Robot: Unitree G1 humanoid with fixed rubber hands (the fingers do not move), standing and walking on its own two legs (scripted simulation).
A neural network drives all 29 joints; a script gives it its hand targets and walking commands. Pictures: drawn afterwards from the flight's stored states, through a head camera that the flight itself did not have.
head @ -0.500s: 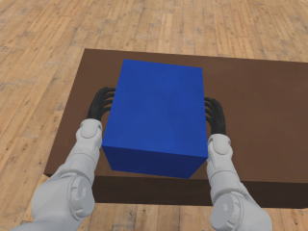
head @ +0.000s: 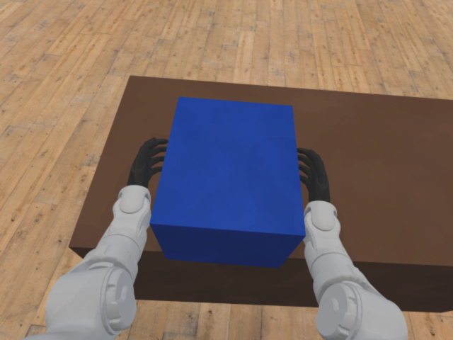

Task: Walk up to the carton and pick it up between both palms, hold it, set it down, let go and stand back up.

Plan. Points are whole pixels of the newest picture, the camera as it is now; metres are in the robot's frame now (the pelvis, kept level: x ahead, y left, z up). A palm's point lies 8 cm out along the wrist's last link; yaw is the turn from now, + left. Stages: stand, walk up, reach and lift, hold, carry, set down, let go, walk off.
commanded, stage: reach and lift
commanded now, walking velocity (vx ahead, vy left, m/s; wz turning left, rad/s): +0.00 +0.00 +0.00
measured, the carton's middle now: (229, 182) +0.44 -0.02 -0.03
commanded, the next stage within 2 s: none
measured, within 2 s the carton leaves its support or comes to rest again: leaves its support in 0.04 s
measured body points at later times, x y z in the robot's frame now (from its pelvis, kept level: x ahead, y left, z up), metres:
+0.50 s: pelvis +0.01 +0.00 +0.00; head +0.05 +0.01 +0.45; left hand +0.43 +0.14 +0.05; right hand +0.40 -0.19 +0.05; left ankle -0.01 +0.09 -0.75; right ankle +0.01 -0.12 -0.75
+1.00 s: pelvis -0.01 -0.01 +0.00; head -0.03 +0.00 +0.45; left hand +0.40 +0.15 +0.11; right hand +0.38 -0.19 +0.11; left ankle -0.01 +0.09 -0.75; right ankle +0.01 -0.12 -0.75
